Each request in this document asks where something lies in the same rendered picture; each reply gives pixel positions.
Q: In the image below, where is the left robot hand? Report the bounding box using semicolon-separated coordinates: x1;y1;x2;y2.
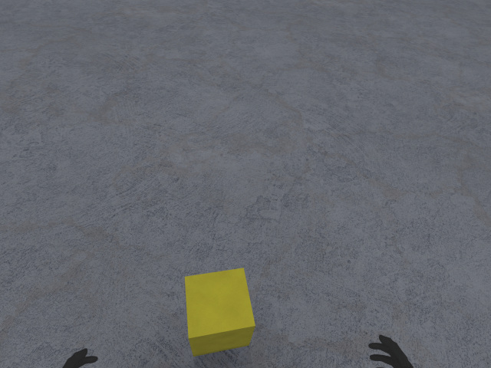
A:
62;348;98;368

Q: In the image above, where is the carton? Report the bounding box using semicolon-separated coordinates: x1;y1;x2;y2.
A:
185;268;255;357

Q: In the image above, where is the right robot hand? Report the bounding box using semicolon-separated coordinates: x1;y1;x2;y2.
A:
368;335;413;368

